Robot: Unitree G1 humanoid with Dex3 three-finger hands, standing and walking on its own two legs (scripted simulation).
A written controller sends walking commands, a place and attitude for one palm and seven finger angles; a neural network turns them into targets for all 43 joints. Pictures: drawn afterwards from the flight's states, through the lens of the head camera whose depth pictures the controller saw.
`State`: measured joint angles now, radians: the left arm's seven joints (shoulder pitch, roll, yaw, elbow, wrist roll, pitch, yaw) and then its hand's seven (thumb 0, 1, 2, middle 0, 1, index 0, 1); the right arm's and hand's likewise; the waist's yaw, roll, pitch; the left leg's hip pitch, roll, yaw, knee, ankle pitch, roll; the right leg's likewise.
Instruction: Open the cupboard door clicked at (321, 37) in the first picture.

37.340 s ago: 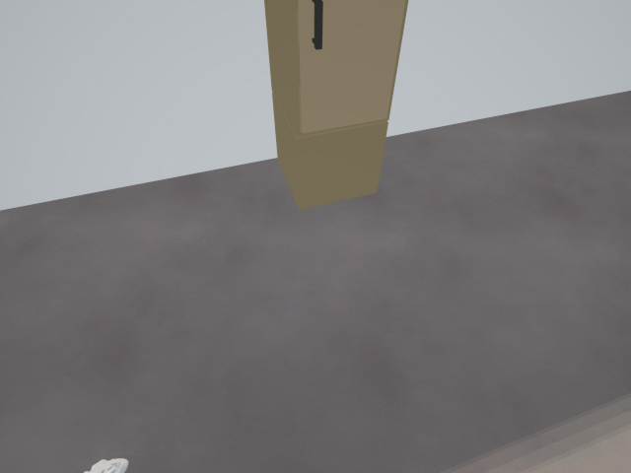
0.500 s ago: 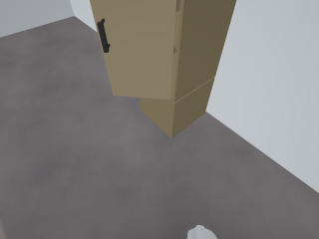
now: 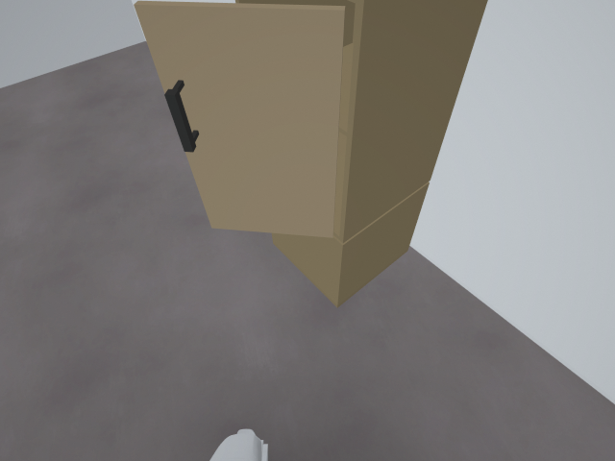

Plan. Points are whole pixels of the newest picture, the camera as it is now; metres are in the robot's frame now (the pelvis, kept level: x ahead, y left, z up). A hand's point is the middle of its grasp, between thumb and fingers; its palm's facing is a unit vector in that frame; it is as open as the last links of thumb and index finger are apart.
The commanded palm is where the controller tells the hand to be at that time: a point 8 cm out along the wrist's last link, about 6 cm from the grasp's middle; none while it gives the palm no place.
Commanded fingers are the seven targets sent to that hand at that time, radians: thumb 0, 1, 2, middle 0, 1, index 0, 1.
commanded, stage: take the last steps up to it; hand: left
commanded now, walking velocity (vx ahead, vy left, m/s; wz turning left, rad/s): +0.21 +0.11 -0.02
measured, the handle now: (184, 116) +0.71 +0.31 +0.04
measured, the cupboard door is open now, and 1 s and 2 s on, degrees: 43 43 43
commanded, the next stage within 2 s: come to a stop and stand still in 0.14 s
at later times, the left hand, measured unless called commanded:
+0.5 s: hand (159, 425) +0.19 +0.27 -0.19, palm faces -0.01 -0.98 -0.20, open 7.3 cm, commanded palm none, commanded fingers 0.00 0.90 0.90 -0.20 -0.30 -0.20 -0.30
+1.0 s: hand (170, 424) +0.20 +0.25 -0.19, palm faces +0.00 -0.98 -0.18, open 7.3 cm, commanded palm none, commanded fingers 0.00 0.90 0.90 -0.20 -0.30 -0.20 -0.30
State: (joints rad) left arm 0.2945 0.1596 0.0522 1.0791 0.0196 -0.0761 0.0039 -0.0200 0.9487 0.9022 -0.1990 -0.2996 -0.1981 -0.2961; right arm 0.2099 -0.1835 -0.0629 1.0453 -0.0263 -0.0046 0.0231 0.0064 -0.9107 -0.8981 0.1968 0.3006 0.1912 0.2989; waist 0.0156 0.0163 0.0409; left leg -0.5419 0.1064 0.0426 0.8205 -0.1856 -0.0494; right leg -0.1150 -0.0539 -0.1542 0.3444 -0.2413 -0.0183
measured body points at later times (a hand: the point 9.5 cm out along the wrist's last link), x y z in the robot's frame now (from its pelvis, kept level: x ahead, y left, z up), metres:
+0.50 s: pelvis +0.14 +0.08 -0.01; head +0.17 +0.09 +0.44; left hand +0.19 +0.32 -0.17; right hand +0.17 -0.15 -0.16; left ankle +0.15 +0.15 -0.75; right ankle +0.14 -0.04 -0.72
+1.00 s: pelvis +0.13 +0.07 -0.01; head +0.15 +0.08 +0.44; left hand +0.20 +0.30 -0.17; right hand +0.15 -0.16 -0.17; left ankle +0.12 +0.18 -0.75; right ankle +0.11 -0.05 -0.75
